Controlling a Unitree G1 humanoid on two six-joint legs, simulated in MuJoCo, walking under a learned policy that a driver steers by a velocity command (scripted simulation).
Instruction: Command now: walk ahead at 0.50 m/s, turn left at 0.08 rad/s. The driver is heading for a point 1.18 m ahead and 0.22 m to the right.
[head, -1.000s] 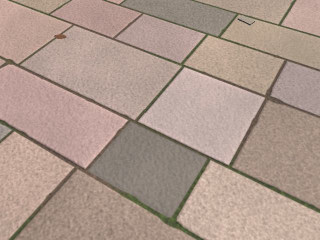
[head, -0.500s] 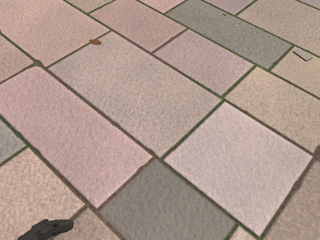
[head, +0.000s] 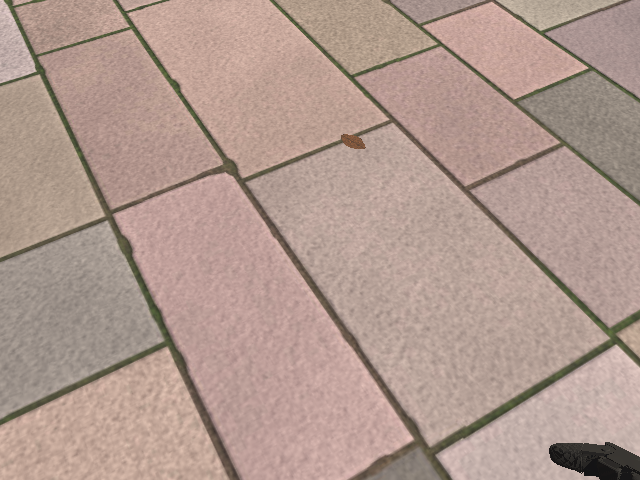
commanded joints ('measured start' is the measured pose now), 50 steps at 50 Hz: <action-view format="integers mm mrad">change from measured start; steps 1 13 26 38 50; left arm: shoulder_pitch -15 -70 -405 -177 -46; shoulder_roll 191 79 35 122 155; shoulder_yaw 44 22 3 47 42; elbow -38 -79 -237 -236 -131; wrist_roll -8 -7 2 20 15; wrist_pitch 1 24 27 11 -2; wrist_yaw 6 11 -48 -11 13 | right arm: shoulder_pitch -82 151 269 146 -92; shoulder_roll -82 -91 -182 -161 -94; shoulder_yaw -25 -49 -82 -60 -25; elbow -95 38 158 46 5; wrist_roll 4 -29 -5 -23 1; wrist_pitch -22 -53 -12 -64 -44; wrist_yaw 9 -6 -40 -32 1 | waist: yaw -46 -105 -192 -126 -18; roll -131 68 -1 -77 -108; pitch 29 -19 85 -67 29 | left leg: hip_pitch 70 453 675 -61 -30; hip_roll -24 189 222 54 15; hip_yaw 25 -113 192 -58 11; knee -66 -442 -404 567 -23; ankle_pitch -21 24 289 -265 196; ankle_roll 29 190 136 -12 -21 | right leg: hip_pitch -17 -614 -690 -63 -55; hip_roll -275 -155 -109 -210 -200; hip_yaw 161 128 -5 417 195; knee -48 875 374 -22 -71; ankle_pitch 314 47 254 283 273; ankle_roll -159 14 -40 -296 -209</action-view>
